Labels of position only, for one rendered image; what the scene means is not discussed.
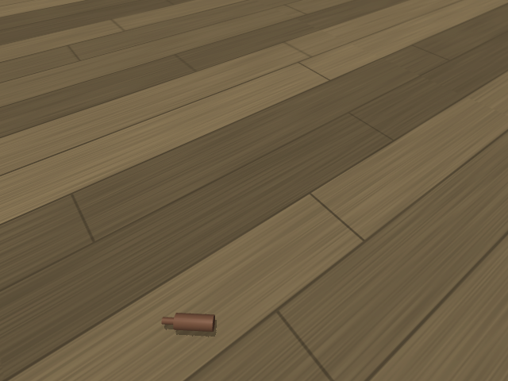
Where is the bottle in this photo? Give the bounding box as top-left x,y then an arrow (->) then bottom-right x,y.
161,313 -> 215,332

